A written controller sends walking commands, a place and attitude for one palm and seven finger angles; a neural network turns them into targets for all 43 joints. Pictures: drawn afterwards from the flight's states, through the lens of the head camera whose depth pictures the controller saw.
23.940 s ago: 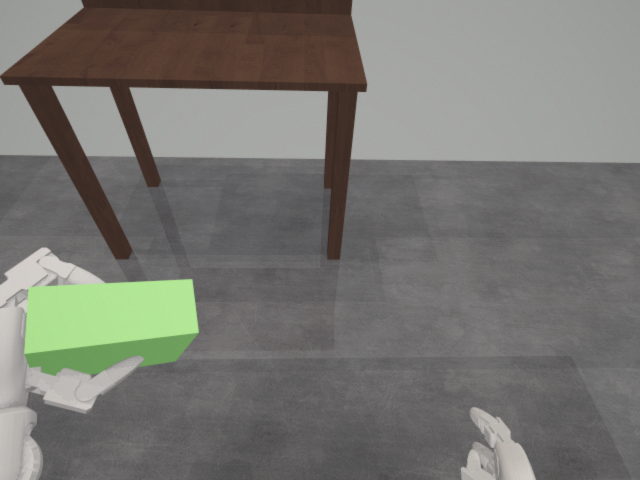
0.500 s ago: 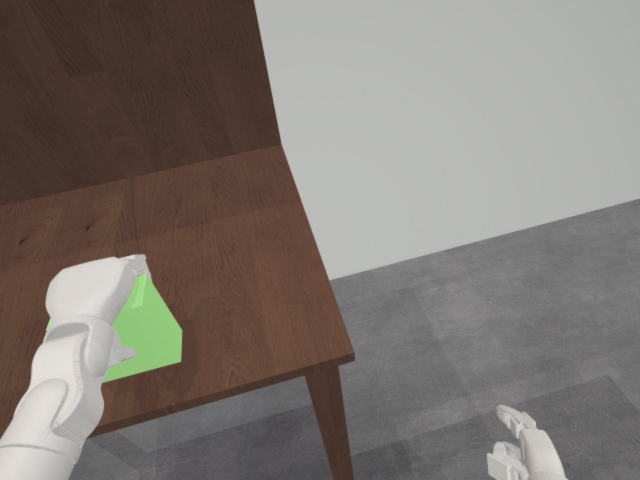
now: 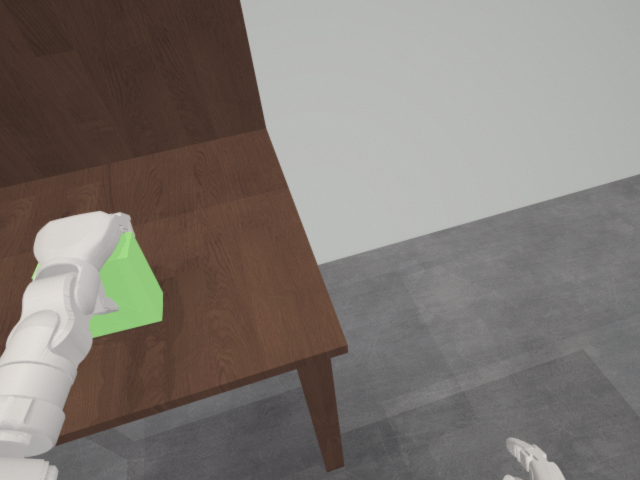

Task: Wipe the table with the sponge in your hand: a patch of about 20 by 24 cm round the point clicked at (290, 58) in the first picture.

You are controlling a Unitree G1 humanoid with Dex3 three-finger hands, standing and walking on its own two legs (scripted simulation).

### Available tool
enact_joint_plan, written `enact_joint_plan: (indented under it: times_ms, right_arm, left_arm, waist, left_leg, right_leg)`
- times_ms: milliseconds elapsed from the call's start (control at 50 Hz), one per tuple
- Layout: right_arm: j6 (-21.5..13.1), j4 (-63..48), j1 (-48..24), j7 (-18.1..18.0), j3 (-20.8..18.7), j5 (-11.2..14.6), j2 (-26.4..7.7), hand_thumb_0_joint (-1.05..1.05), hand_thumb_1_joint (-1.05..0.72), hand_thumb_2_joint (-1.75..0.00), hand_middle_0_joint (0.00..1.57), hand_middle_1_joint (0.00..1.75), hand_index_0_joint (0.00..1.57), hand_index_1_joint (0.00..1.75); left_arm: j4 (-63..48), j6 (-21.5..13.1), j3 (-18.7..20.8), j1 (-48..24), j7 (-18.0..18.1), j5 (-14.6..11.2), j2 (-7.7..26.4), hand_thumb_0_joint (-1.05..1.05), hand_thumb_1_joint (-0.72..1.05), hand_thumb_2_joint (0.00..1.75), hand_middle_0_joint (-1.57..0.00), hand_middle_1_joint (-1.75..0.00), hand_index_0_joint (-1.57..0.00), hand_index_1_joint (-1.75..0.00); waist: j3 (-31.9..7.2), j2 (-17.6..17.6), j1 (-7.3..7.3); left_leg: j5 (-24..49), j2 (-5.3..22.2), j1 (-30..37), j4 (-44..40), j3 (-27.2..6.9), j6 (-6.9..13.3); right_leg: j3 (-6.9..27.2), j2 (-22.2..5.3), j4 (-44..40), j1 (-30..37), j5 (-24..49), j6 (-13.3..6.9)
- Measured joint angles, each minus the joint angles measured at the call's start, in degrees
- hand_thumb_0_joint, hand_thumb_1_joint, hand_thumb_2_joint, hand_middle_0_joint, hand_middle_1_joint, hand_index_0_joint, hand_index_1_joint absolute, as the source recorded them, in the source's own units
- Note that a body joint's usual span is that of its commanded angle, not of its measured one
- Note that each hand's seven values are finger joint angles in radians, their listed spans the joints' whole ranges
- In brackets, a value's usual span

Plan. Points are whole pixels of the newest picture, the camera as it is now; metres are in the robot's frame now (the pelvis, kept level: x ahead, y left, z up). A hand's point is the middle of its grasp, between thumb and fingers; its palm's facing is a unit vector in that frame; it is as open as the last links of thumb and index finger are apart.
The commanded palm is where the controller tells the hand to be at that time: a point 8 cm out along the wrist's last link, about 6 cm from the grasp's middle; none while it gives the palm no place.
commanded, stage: wipe forward along the first lane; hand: left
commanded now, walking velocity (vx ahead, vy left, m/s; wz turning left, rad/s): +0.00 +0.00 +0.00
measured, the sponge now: (113, 297) +0.33 +0.33 +0.04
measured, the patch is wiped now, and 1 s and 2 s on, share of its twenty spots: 0.10 0.50 0.75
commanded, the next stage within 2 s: slide across to the middle lane in 0.52 s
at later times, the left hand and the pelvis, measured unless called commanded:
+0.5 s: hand (101, 242) +0.39 +0.35 +0.09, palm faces -0.10 -0.01 -1.00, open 9.8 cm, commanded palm +0.37 +0.34 +0.13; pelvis +0.01 +0.02 +0.00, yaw +0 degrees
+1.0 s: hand (134, 227) +0.42 +0.31 +0.09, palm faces -0.02 -0.01 -1.00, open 9.8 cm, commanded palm +0.40 +0.30 +0.14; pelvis +0.02 +0.04 +0.00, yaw +0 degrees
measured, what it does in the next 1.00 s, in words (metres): stands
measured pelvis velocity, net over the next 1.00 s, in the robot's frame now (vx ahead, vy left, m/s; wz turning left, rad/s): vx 0.02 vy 0.04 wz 0.00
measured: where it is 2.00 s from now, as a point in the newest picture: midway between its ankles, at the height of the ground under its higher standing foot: outside the picture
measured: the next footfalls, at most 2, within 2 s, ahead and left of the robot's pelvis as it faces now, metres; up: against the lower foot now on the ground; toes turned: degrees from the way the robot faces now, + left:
none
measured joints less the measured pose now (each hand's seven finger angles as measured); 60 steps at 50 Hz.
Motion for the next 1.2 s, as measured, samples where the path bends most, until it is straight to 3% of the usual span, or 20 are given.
enact_joint_plan:
  times_ms: [220, 700, 840, 920, 1020, 1200]
  right_arm:
    - [0.9, 0.3, 2.2, 0.6, -0.9, 0.2, -0.7, 0.01, -0.91, -0.90, 0.20, 0.30, 0.20, 0.29]
    - [2.5, -0.2, 2.5, 1.9, -0.8, 0.2, 0.5, 0.01, -0.91, -0.90, 0.20, 0.30, 0.20, 0.29]
    - [2.5, 0.7, 3.1, 1.9, -1.5, 0.1, 0.8, 0.01, -0.91, -0.90, 0.20, 0.30, 0.20, 0.29]
    - [2.8, 1.5, 2.5, 2.1, -1.4, 0.1, 0.9, 0.01, -0.91, -0.90, 0.20, 0.30, 0.20, 0.29]
    - [3.3, 1.6, 1.0, 2.3, -0.7, 0.1, 1.3, 0.01, -0.91, -0.90, 0.20, 0.30, 0.20, 0.29]
    - [3.4, 0.4, -1.0, 2.3, 0.1, 0.3, 1.6, 0.01, -0.91, -0.90, 0.20, 0.30, 0.20, 0.29]
  left_arm:
    - [5.2, -2.9, 1.2, -3.6, 0.6, 0.8, 1.2, 0.01, -0.52, 1.09, -0.79, -1.35, -0.79, -1.34]
    - [14.2, -3.7, -1.2, -12.6, 2.0, 3.2, 0.8, 0.01, -0.52, 1.10, -0.79, -1.35, -0.79, -1.35]
    - [11.9, -1.6, -4.2, -13.2, 3.8, 2.4, -0.6, 0.01, -0.51, 1.10, -0.78, -1.37, -0.78, -1.36]
    - [9.3, 0.6, -5.9, -12.0, 4.9, 1.1, -3.2, 0.00, -0.51, 1.10, -0.77, -1.38, -0.77, -1.37]
    - [8.6, 4.4, -7.1, -11.8, 6.3, 1.8, -6.0, 0.00, -0.50, 1.10, -0.76, -1.39, -0.76, -1.38]
    - [9.4, 8.5, -8.9, -12.8, 4.9, 1.6, -6.8, 0.00, -0.50, 1.09, -0.76, -1.39, -0.76, -1.38]
  waist:
    - [-0.8, -0.3, -0.82]
    - [-1.9, -1.3, -1.33]
    - [-1.2, -1.0, -1.20]
    - [-1.2, -0.7, -1.17]
    - [-1.3, -0.5, -1.37]
    - [-1.4, -0.6, -1.56]
  left_leg:
    - [-0.7, -0.2, -1.6, 0.6, 0.6, 0.3]
    - [-1.1, -1.5, -3.7, 1.1, 0.7, 1.6]
    - [-0.9, -1.9, -2.9, 0.4, 0.5, 1.8]
    - [-0.8, -2.2, -1.6, -0.4, 0.6, 2.0]
    - [-0.8, -2.3, -0.2, -1.4, 0.8, 2.0]
    - [-0.9, -2.1, 1.4, -2.3, 0.5, 1.6]
  right_leg:
    - [0.6, -0.2, -0.2, -1.3, -0.1, 0.7]
    - [0.7, -1.5, -0.9, -2.8, 0.0, 2.2]
    - [0.5, -1.9, -1.7, -1.7, 0.2, 2.4]
    - [0.6, -2.1, -2.4, -0.5, 0.2, 2.6]
    - [0.9, -2.3, -2.9, 0.6, 0.1, 2.6]
    - [0.6, -2.0, -3.9, 2.3, -0.2, 2.3]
